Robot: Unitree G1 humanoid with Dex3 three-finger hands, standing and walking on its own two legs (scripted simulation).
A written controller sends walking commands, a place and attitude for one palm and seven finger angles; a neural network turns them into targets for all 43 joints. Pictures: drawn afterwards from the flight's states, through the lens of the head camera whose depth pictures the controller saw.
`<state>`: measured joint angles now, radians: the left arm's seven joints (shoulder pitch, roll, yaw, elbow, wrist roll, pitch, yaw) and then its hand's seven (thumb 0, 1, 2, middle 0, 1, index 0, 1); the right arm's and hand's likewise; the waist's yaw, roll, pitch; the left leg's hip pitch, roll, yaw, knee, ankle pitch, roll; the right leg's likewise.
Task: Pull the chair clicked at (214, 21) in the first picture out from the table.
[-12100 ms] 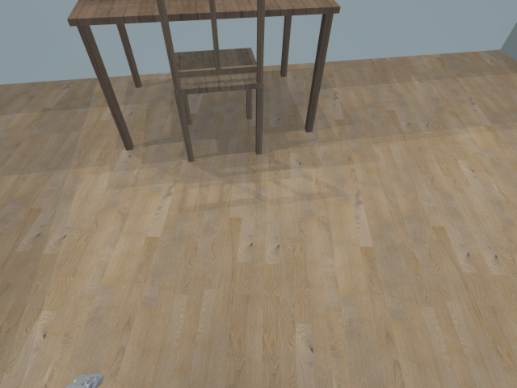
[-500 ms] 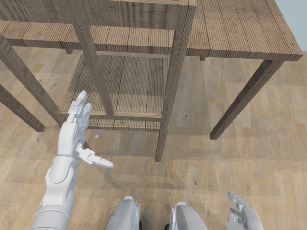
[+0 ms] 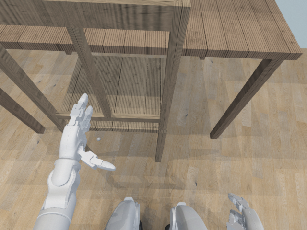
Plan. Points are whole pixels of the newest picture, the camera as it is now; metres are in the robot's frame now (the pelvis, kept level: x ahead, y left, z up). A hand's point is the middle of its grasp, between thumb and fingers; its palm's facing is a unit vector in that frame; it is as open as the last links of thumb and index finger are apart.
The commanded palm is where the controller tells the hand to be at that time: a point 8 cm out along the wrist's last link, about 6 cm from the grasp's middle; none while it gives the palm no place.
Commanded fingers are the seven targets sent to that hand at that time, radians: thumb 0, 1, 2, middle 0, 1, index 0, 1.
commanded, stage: aim the fingers beside a spindle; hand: left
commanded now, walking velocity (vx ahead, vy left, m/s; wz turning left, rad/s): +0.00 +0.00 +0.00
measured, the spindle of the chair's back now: (96, 83) +0.48 +0.17 +0.06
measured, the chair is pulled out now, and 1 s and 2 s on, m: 0.00 0.00 0.00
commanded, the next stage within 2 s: push the fingers through the gap in 0.08 s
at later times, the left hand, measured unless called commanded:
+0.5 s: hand (99, 129) +0.36 +0.15 +0.02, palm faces -0.01 -1.00 -0.04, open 17.0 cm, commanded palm +0.34 +0.21 +0.02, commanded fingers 0.00 -0.50 0.30 -0.06 -0.08 -0.06 -0.08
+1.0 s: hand (100, 114) +0.40 +0.16 +0.02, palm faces -0.01 -1.00 -0.03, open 17.0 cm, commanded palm +0.39 +0.20 +0.02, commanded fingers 0.00 -0.50 0.30 -0.06 -0.08 -0.06 -0.08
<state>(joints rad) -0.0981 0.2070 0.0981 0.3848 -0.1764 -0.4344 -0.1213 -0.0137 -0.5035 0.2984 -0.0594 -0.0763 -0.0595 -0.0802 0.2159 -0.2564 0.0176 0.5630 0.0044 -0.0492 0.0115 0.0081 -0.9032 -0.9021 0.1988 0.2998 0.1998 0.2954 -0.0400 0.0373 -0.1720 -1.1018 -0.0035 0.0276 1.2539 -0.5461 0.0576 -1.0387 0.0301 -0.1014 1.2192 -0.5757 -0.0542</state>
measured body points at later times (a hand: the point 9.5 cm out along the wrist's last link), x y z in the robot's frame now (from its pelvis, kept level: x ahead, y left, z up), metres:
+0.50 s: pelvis +0.00 -0.01 +0.00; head +0.11 +0.00 +0.43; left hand +0.36 +0.21 +0.02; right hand +0.14 -0.26 -0.12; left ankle +0.02 +0.08 -0.63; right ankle +0.00 -0.09 -0.63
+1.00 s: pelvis +0.00 +0.00 +0.00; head +0.12 +0.01 +0.43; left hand +0.40 +0.21 +0.02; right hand +0.09 -0.26 -0.12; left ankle +0.02 +0.08 -0.63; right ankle +0.00 -0.09 -0.63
